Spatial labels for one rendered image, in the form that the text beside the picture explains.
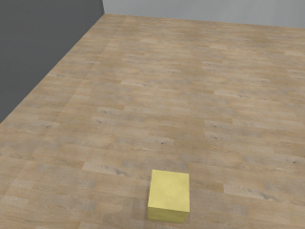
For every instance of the carton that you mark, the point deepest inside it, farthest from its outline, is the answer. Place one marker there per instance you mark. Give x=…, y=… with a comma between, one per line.
x=169, y=197

